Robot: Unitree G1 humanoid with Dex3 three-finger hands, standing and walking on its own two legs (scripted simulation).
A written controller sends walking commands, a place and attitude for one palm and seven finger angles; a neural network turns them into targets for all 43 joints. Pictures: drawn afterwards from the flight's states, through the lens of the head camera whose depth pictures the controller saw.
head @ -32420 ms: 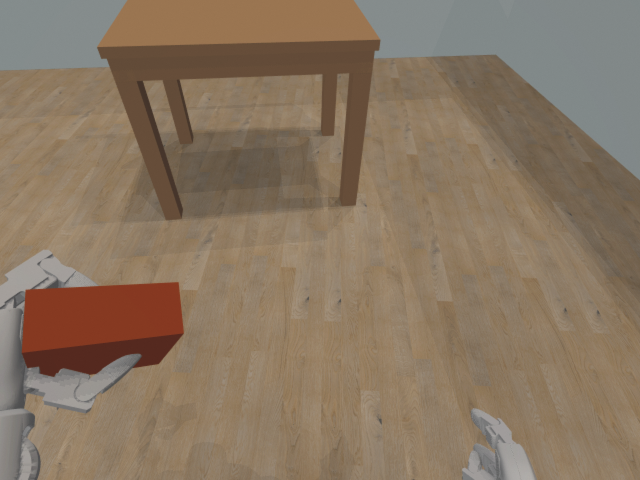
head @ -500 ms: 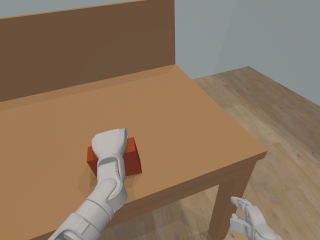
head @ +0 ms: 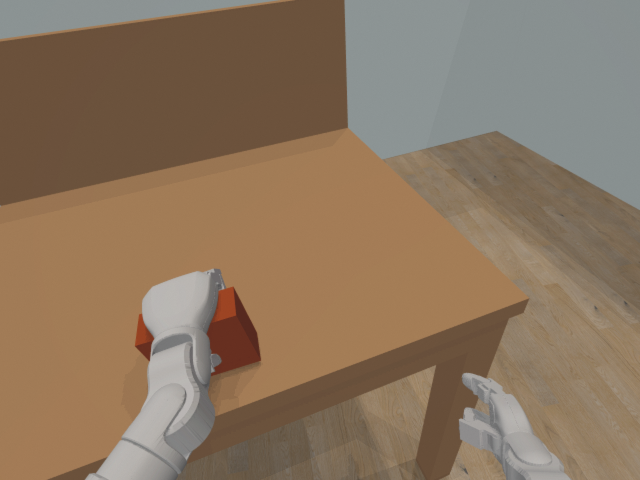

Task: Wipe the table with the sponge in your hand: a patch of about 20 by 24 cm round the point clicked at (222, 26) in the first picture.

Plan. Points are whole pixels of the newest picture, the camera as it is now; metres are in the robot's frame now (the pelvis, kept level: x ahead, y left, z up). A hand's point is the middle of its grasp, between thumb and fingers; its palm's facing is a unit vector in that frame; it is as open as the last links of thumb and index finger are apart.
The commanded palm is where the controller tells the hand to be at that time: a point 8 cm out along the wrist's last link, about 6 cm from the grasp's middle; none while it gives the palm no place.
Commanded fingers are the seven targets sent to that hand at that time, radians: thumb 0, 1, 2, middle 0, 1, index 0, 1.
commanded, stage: slide back across to the middle lane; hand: left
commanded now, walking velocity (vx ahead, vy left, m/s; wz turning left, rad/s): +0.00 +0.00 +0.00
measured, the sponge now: (207, 345) +0.28 +0.20 +0.04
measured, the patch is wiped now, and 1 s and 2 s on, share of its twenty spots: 0.95 1.00 1.00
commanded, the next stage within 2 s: wipe forward along the middle lane in 0.18 s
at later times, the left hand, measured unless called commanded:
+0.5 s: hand (165, 328) +0.28 +0.25 +0.07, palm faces -0.01 -0.08 -1.00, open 9.1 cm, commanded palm +0.26 +0.25 +0.11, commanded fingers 0.00 0.10 1.30 -1.20 -1.60 -1.20 -1.60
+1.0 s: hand (167, 301) +0.33 +0.27 +0.07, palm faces -0.03 -0.04 -1.00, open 9.1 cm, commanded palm +0.30 +0.27 +0.10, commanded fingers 0.00 0.10 1.30 -1.20 -1.60 -1.20 -1.60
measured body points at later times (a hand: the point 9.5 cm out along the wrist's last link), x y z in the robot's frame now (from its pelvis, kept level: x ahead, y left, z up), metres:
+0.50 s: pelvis -0.01 +0.00 +0.00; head -0.04 -0.04 +0.45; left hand +0.28 +0.25 +0.12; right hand +0.23 -0.22 -0.08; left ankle +0.01 +0.14 -0.74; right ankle -0.02 -0.08 -0.74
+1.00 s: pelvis -0.01 +0.01 +0.00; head -0.03 -0.02 +0.45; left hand +0.32 +0.27 +0.12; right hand +0.18 -0.22 -0.11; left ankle +0.01 +0.14 -0.74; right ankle -0.02 -0.08 -0.74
